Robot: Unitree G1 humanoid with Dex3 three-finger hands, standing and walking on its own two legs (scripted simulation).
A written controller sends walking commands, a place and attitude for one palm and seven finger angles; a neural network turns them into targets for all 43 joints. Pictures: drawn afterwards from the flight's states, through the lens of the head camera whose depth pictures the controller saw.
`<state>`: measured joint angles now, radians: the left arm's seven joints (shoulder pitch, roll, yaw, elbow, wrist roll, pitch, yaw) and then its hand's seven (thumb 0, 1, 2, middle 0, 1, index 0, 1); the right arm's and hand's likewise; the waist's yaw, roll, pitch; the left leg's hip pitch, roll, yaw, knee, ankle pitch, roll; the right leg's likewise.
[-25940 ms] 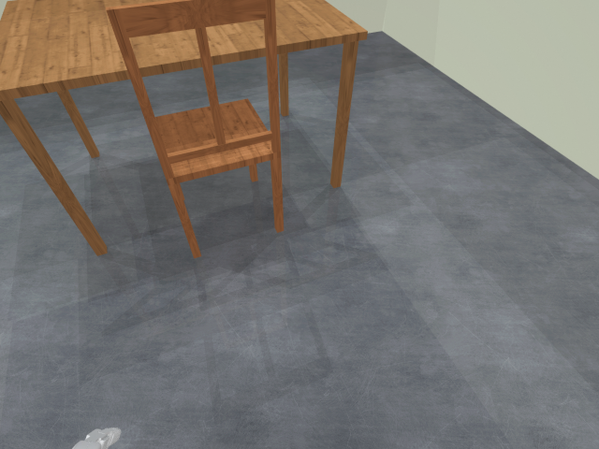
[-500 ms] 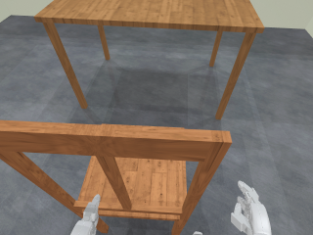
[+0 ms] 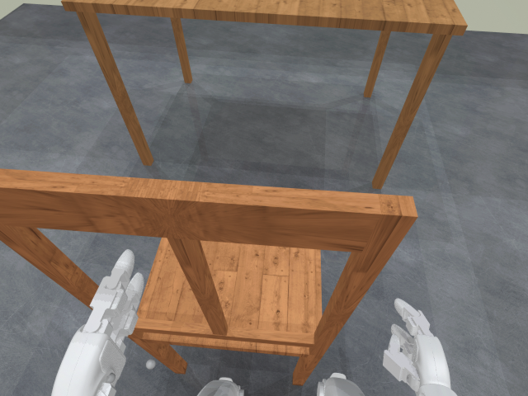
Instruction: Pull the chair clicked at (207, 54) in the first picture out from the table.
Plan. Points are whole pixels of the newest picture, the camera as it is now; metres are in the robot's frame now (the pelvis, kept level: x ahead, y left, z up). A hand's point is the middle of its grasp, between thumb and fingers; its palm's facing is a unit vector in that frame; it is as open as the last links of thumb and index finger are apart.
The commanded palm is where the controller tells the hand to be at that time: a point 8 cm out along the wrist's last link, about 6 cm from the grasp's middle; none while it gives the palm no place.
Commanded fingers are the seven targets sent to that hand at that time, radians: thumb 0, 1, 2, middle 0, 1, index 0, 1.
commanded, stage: draw the hand back to the body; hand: left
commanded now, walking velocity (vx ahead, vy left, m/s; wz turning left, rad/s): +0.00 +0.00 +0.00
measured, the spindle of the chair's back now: (206, 295) +0.26 +0.11 +0.02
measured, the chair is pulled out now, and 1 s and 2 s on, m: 0.69 0.67 0.70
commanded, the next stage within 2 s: step back with the hand held close in 1.20 s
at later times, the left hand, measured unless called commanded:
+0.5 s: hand (62, 324) +0.17 +0.21 +0.16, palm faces +0.30 -0.85 -0.43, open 13.7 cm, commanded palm +0.13 +0.26 +0.20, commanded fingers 0.00 0.36 0.64 -0.12 -0.19 -0.12 -0.19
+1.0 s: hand (28, 297) +0.19 +0.25 +0.17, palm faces +0.34 -0.77 -0.54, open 6.8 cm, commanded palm +0.17 +0.28 +0.26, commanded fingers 0.00 0.90 0.90 -0.20 -0.30 -0.20 -0.30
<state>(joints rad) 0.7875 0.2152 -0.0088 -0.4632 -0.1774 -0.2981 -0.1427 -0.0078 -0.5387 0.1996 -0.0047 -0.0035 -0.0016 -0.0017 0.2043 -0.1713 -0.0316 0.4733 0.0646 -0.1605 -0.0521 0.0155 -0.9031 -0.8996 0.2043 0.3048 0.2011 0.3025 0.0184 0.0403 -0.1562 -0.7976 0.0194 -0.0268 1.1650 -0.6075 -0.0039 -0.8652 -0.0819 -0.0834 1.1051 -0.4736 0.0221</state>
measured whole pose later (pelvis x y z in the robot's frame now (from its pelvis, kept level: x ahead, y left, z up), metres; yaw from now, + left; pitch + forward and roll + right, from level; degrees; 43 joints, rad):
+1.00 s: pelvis +0.04 -0.02 +0.08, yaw +1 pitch -3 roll +0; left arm 0.57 0.40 0.22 -0.36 -0.04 0.13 0.14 0.01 0.83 0.86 -0.20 -0.29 -0.40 -0.35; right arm 0.17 -0.25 0.03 0.70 0.01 -0.29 -0.11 0.01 -0.90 -0.90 0.20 0.30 0.20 0.30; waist 0.10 0.09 0.06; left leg -0.07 0.03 -0.02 0.47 -0.34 -0.03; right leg -0.17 -0.05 -0.12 0.50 -0.27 0.00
